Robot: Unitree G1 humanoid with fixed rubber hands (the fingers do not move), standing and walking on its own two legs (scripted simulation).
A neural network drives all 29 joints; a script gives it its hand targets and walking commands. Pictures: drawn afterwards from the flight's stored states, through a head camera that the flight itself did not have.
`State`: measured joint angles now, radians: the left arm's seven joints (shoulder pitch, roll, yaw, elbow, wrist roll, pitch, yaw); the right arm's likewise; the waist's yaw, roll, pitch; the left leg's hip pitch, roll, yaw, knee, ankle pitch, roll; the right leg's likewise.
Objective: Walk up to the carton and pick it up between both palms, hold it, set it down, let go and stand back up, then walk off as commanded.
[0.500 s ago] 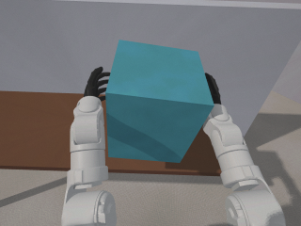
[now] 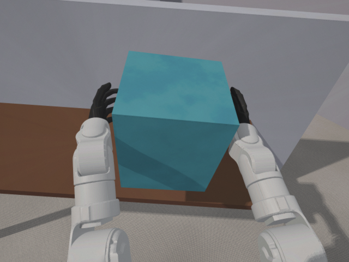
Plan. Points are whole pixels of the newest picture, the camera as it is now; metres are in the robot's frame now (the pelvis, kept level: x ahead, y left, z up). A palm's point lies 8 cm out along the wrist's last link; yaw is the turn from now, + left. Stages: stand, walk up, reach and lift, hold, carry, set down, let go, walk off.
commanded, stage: hold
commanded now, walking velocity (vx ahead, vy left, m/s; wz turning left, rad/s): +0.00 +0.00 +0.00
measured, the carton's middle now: (169, 126) +0.38 +0.02 +0.15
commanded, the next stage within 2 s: none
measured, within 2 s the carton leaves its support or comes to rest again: neither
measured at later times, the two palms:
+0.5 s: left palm (124, 113) +0.36 +0.11 +0.20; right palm (260, 124) +0.35 -0.19 +0.18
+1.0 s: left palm (105, 118) +0.36 +0.16 +0.19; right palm (242, 122) +0.35 -0.14 +0.18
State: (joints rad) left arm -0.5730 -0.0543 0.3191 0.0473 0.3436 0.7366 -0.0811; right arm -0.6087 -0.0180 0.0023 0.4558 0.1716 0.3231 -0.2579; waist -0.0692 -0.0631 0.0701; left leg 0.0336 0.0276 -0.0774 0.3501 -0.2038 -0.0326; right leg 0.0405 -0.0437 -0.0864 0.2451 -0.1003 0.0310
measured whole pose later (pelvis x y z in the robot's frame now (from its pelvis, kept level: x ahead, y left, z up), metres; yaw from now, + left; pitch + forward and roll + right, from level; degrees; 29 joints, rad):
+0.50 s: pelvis +0.00 -0.02 +0.00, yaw -1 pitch -10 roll -1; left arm -0.60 -0.09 0.33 0.08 0.35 0.71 -0.06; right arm -0.63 -0.08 0.02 0.44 0.19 0.34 -0.25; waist -0.10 0.00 0.07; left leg 0.03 0.05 -0.07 0.32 -0.18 -0.03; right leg 0.01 -0.02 -0.08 0.26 -0.10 0.02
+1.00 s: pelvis -0.01 +0.00 +0.00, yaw +0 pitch -9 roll -1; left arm -0.62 -0.05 0.29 0.12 0.31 0.71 -0.02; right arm -0.64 -0.01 -0.08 0.54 0.13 0.27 -0.20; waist -0.07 -0.08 0.05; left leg -0.02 0.02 -0.08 0.35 -0.19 -0.04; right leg -0.01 -0.05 -0.08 0.26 -0.09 0.02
